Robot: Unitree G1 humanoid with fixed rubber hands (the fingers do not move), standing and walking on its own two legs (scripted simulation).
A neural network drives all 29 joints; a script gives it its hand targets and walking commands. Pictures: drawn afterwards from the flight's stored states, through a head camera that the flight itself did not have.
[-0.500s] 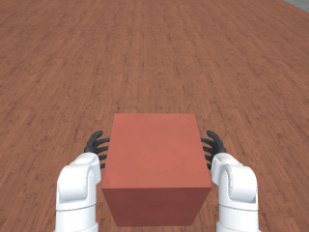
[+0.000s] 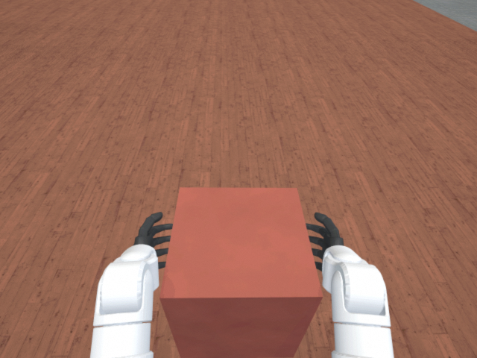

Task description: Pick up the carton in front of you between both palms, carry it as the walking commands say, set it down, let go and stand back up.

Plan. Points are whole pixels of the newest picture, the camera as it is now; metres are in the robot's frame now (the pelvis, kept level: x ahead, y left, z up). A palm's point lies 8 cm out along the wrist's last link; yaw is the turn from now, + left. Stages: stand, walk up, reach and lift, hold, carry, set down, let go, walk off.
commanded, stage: carry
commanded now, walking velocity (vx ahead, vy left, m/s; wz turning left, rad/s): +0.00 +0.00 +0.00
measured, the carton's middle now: (238, 274) +0.28 +0.00 -0.01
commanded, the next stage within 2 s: hold in 0.84 s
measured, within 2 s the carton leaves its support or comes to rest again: neither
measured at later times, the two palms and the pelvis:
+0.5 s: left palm (151, 262) +0.27 +0.15 +0.04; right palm (327, 262) +0.27 -0.15 +0.04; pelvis -0.03 +0.00 +0.00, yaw +0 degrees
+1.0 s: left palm (152, 268) +0.26 +0.14 +0.05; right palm (334, 270) +0.25 -0.16 +0.05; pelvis -0.03 +0.00 +0.01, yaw -1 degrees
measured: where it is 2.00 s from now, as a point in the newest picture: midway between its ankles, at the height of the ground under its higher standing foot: outside the picture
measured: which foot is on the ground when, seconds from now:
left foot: down 0.00-1.00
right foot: down 0.00-1.00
